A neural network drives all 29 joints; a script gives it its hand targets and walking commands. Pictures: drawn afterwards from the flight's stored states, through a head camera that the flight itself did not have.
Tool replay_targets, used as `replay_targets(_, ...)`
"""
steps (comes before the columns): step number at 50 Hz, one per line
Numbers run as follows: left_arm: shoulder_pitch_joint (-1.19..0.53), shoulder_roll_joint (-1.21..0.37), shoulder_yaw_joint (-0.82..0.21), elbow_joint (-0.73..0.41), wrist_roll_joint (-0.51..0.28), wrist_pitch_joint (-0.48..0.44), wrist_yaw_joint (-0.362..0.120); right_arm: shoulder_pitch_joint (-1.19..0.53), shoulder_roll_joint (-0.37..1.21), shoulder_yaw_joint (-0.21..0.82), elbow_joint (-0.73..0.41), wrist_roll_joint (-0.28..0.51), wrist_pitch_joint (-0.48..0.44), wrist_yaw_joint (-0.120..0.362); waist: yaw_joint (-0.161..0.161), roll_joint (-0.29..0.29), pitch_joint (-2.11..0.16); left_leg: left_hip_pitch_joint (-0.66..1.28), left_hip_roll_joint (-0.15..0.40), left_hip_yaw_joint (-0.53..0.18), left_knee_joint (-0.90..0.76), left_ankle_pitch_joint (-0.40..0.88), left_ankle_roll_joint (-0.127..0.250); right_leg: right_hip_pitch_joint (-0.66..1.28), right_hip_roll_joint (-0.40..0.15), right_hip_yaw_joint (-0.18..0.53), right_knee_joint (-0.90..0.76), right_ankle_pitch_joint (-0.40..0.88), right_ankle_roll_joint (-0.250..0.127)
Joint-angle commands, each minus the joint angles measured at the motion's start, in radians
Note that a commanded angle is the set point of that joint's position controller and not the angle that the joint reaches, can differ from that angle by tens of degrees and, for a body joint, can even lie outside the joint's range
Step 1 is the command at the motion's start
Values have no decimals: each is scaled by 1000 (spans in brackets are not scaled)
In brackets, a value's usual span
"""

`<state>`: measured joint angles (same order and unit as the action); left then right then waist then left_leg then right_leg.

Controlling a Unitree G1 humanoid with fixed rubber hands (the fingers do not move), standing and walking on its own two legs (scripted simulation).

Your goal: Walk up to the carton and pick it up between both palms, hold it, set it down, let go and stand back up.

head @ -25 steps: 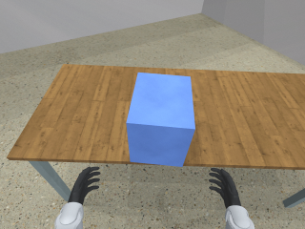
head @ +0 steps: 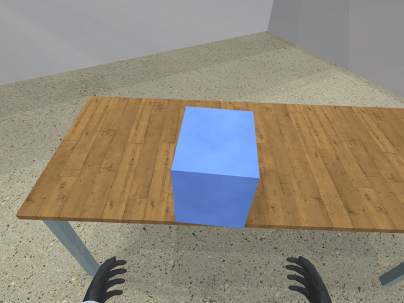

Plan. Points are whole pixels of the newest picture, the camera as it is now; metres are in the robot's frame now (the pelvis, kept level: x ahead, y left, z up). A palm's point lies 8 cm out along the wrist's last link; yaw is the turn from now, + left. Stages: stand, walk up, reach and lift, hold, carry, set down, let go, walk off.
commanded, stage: set down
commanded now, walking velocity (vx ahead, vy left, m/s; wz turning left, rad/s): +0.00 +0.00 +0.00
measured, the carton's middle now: (214, 166) +0.51 -0.02 -0.06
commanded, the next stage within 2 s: let go in 0.14 s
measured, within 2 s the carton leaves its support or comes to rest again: neither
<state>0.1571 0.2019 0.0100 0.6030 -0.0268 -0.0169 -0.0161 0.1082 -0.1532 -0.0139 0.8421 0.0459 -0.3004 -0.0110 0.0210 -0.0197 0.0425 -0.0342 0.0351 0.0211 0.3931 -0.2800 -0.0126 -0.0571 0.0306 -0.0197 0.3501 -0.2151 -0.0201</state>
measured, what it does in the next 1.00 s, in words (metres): stands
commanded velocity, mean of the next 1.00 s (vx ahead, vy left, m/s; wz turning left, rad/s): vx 0.00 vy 0.00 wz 0.00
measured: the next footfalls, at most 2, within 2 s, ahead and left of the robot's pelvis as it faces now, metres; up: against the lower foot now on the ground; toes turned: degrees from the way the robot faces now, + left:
none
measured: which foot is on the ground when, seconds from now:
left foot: down 0.00-1.00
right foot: down 0.00-1.00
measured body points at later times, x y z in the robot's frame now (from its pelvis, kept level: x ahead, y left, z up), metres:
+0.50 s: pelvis -0.02 +0.00 +0.00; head -0.03 +0.01 +0.45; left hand +0.15 +0.23 -0.08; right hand +0.15 -0.23 -0.08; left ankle -0.04 +0.12 -0.74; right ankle -0.01 -0.11 -0.74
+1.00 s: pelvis -0.03 +0.00 +0.00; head -0.05 +0.01 +0.45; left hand +0.09 +0.27 -0.10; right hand +0.11 -0.26 -0.10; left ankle -0.04 +0.12 -0.74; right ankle -0.01 -0.11 -0.74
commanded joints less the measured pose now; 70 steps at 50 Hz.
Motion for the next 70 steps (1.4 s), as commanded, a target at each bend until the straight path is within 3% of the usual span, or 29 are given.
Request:
replay_targets(1,-60,77,23,-117,13,32,9,-56,-103,-29,-89,-17,15,8,-6,44,-42,11,-28,27,-40,340,-28,-17,-7,5,-62,175,-24)
replay_targets(14,-46,87,25,-172,20,139,28,-20,-117,-46,-165,-61,95,31,-5,33,-9,-12,-22,42,-66,252,-13,-38,-13,-2,-62,89,-17)
replay_targets(34,-40,105,16,-206,7,151,33,21,-125,-61,-242,-68,129,38,-3,19,-13,-80,-24,47,-69,181,-4,-27,-25,21,-41,60,-7)
replay_targets(35,77,155,39,-87,53,52,43,55,-214,-51,-190,-52,195,7,23,98,-87,-157,24,-64,25,307,22,-52,-99,86,17,247,10)
replay_targets(37,86,172,43,-69,51,-10,40,75,-205,-42,-213,-45,229,-5,-10,39,-162,-89,61,-88,39,320,36,-43,-131,102,48,343,10)
replay_targets(40,64,150,32,-62,47,-34,35,84,-211,-33,-202,-49,243,0,-23,2,-120,-115,64,-101,27,252,34,-87,-126,97,36,289,8)
replay_targets(57,145,197,12,20,37,-30,31,147,-255,-9,-174,-50,258,12,-20,26,-13,-237,50,-140,-35,21,31,-135,-127,90,18,24,15)
replay_targets(70,197,195,6,55,40,-23,31,180,-258,-4,-178,-53,264,11,-15,37,15,-321,48,-171,-61,-128,37,-158,-120,87,51,-80,21)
